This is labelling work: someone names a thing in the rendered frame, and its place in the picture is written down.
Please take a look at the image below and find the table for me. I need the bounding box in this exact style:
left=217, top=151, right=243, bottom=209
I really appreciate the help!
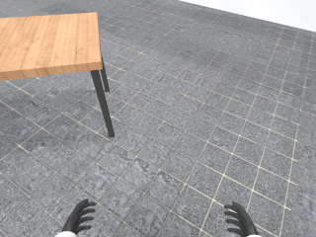
left=0, top=12, right=115, bottom=138

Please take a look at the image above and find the robot left hand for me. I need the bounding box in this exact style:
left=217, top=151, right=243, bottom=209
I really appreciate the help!
left=61, top=198, right=96, bottom=235

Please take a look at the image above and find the robot right hand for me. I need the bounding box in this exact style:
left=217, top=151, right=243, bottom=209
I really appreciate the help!
left=223, top=201, right=259, bottom=237

